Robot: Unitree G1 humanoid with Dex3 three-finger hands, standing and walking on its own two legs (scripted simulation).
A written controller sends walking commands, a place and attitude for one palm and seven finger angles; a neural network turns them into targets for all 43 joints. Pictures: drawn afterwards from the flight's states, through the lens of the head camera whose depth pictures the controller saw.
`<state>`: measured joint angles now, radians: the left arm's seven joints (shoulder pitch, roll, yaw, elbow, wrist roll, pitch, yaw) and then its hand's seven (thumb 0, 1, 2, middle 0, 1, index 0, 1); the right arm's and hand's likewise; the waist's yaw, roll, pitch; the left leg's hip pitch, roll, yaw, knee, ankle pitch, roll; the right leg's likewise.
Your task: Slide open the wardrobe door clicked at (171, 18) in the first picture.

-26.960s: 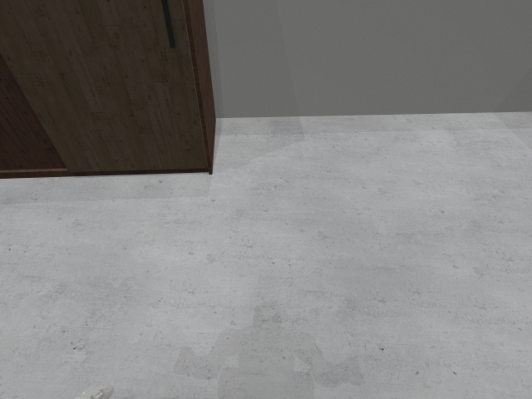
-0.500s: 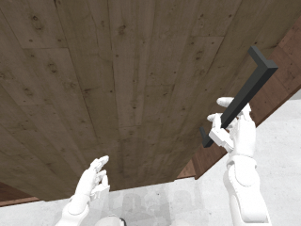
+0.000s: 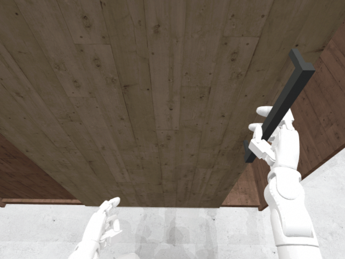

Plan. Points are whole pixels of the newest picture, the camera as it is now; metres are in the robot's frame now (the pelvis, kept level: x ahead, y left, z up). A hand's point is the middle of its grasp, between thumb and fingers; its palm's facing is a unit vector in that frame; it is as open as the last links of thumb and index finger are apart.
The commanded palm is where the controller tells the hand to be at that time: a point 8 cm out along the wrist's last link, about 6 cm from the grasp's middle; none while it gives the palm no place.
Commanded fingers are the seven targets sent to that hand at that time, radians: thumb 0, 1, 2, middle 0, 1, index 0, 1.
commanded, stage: step sideways, sliding the door along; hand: right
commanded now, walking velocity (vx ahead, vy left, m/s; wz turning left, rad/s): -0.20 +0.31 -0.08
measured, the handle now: (266, 118) +0.38 -0.22 +0.11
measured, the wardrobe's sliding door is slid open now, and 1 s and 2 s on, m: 0.23 0.39 0.56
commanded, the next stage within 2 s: none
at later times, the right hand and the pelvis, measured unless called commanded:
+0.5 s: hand (218, 140) +0.33 -0.11 +0.10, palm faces +0.32 +0.95 -0.05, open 6.1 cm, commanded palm +0.30 -0.08 +0.10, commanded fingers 0.00 -0.90 -0.90 0.45 1.40 0.45 1.40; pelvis -0.03 +0.09 +0.00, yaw -2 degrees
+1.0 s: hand (176, 139) +0.34 -0.02 +0.10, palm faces +0.32 +0.94 -0.06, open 6.1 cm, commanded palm +0.31 +0.01 +0.10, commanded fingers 0.00 -0.90 -0.90 0.45 1.40 0.45 1.40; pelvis -0.02 +0.18 +0.00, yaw -4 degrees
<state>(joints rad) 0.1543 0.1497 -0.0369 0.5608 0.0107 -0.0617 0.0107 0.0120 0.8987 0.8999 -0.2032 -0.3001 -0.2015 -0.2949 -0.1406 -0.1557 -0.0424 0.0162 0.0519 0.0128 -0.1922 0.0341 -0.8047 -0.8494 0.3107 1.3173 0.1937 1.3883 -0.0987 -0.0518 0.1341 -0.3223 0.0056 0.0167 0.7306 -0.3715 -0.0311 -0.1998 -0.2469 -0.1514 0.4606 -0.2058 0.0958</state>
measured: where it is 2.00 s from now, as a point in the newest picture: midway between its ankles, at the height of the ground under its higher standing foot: outside the picture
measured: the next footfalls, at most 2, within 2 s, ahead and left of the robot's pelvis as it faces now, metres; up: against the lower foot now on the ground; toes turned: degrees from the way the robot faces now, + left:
left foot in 0.06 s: +0.04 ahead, +0.17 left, +0.00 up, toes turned +2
right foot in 0.26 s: -0.01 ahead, -0.06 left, +0.00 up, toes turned -10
